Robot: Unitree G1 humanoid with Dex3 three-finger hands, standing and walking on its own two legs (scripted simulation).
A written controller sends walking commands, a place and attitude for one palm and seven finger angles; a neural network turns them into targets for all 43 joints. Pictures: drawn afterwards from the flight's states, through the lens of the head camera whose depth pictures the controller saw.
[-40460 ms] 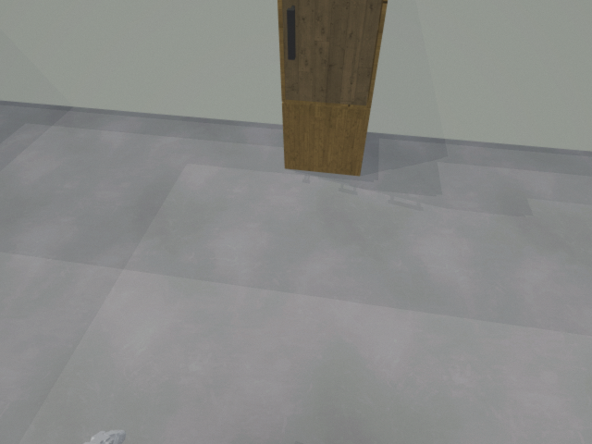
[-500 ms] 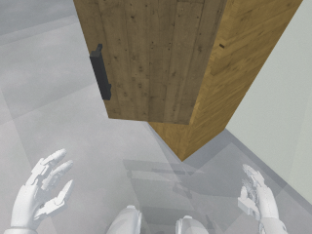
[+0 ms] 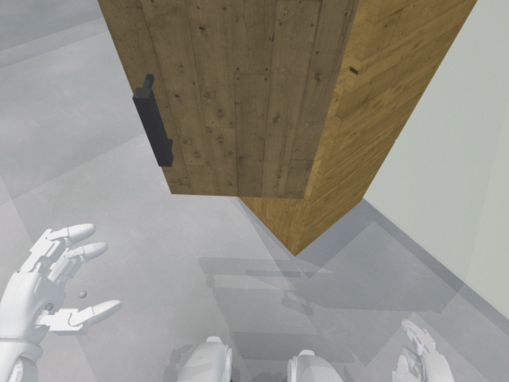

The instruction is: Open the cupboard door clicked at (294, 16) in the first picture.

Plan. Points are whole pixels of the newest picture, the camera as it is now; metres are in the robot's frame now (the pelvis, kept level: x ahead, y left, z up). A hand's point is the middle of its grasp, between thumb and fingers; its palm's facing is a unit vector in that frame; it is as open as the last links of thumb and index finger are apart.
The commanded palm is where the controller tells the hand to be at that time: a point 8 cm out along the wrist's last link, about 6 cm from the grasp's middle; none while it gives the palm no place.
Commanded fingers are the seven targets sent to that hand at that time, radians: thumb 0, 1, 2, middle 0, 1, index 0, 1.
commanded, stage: raise the hand with hooked fingers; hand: left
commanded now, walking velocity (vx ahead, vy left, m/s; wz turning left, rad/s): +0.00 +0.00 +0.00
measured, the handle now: (158, 123) +0.55 +0.23 +0.04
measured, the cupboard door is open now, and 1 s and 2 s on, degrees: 48 48 48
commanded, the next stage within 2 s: move the hooked fingers beside the handle in 1.18 s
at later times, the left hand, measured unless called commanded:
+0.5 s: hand (50, 264) +0.26 +0.30 +0.05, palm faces +0.05 -1.00 -0.05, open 13.8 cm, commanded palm +0.24 +0.35 +0.06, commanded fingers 0.00 -0.50 0.30 -0.30 -1.20 -0.30 -1.20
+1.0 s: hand (59, 241) +0.29 +0.30 +0.06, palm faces +0.05 -1.00 -0.05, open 13.9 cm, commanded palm +0.27 +0.34 +0.07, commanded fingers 0.00 -0.50 0.30 -0.30 -1.20 -0.30 -1.20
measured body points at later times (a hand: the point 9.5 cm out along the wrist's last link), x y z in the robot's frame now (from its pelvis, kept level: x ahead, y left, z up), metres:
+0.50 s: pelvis +0.00 +0.03 +0.01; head +0.07 +0.06 +0.45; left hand +0.25 +0.36 +0.06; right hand +0.18 -0.20 -0.06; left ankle +0.04 +0.10 -0.65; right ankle +0.01 -0.09 -0.65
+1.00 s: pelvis +0.01 +0.02 +0.02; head +0.08 +0.04 +0.46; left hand +0.28 +0.35 +0.07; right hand +0.16 -0.23 -0.07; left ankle +0.04 +0.10 -0.65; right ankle +0.01 -0.09 -0.65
